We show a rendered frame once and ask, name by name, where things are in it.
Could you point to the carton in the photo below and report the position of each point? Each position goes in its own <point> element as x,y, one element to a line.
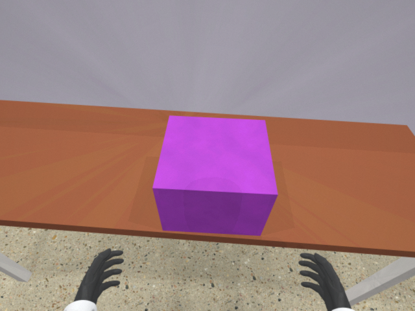
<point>215,175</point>

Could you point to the robot left hand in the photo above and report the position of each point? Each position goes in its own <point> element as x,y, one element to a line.
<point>91,286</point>

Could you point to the table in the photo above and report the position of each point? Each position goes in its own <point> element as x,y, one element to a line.
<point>342,186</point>

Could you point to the robot right hand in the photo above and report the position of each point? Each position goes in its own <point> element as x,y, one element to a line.
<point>330,288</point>

